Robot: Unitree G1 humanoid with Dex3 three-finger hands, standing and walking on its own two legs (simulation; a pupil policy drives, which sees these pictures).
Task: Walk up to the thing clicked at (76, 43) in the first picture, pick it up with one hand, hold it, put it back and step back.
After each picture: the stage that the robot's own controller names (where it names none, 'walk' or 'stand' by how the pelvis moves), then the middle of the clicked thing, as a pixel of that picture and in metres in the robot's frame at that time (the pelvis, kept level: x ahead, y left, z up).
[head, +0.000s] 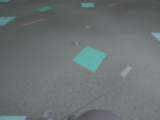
stand; (76, 43) +1.70 +0.36 -0.72
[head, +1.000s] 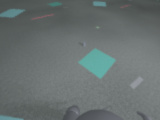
walk; (84, 44) +1.59 +0.18 -0.69
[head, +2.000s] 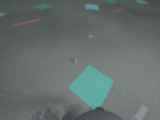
walk; (75, 60) +1.07 +0.20 -0.71
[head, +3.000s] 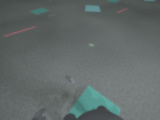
walk; (72, 80) +0.64 +0.22 -0.71
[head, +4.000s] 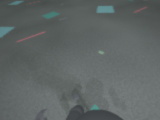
walk; (76, 96) +0.39 +0.21 -0.70
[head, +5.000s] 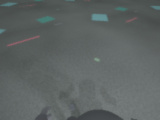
stand; (72, 107) +0.30 +0.18 -0.72
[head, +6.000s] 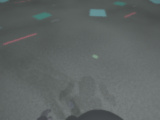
stand; (71, 104) +0.30 +0.20 -0.73
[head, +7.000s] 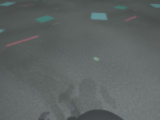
stand; (71, 106) +0.30 +0.20 -0.73
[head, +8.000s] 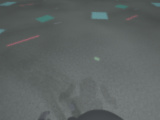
stand; (72, 107) +0.29 +0.19 -0.73
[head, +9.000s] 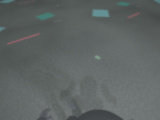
go down; (72, 105) +0.29 +0.19 -0.72
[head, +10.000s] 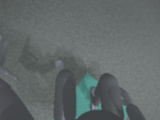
go down; (59, 65) +0.38 +0.23 -0.30
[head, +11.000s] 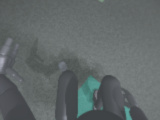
approach; (62, 66) +0.38 +0.23 -0.30
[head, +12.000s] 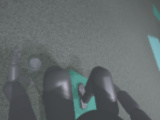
close in; (35, 65) +0.35 +0.27 -0.21
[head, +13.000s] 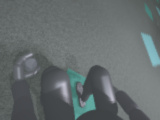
close; (31, 65) +0.35 +0.28 -0.21
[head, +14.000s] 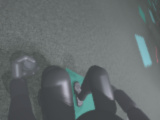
lift; (29, 65) +0.35 +0.27 -0.22
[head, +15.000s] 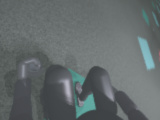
lift; (34, 66) +0.33 +0.26 -0.22
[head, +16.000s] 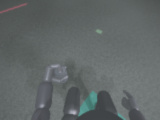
lift; (61, 74) +0.32 +0.19 +0.00
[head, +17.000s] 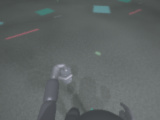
hold; (66, 75) +0.33 +0.17 +0.02
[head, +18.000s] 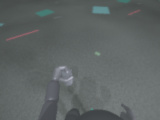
hold; (67, 77) +0.32 +0.17 +0.00
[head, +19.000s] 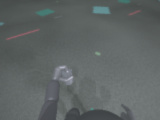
hold; (67, 76) +0.32 +0.17 +0.01
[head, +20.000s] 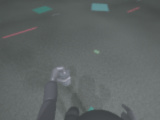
crouch; (65, 77) +0.33 +0.18 -0.01
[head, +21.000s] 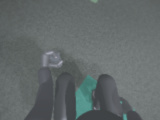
lower; (56, 61) +0.41 +0.23 -0.11
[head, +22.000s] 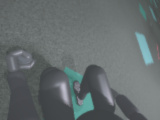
lower; (26, 61) +0.38 +0.28 -0.22
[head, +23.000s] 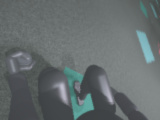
lower; (25, 62) +0.37 +0.29 -0.22
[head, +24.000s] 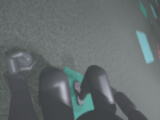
lower; (25, 62) +0.37 +0.29 -0.22
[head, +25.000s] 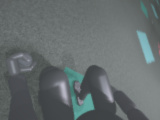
lower; (26, 63) +0.36 +0.29 -0.22
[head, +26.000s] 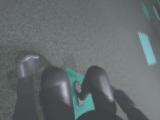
open; (33, 66) +0.35 +0.26 -0.22
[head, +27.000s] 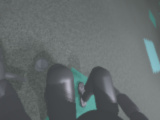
stand; (41, 65) +0.34 +0.24 -0.22
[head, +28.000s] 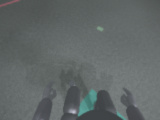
walk; (71, 84) +0.34 +0.18 -0.52
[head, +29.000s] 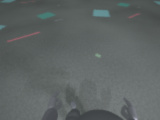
stand; (73, 104) +0.31 +0.17 -0.66
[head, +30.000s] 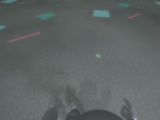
stand; (73, 105) +0.31 +0.17 -0.67
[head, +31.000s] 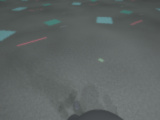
stand; (77, 106) +0.35 +0.15 -0.72
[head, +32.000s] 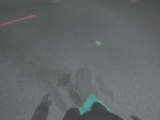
walk; (75, 89) +0.38 +0.13 -0.71
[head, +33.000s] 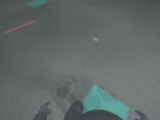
walk; (78, 81) +0.52 +0.16 -0.70
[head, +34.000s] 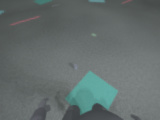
walk; (75, 66) +0.81 +0.21 -0.70
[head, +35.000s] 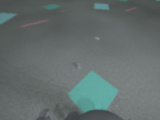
stand; (78, 66) +0.92 +0.18 -0.71
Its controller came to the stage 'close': yes
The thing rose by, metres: 0.71
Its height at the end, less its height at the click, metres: +0.00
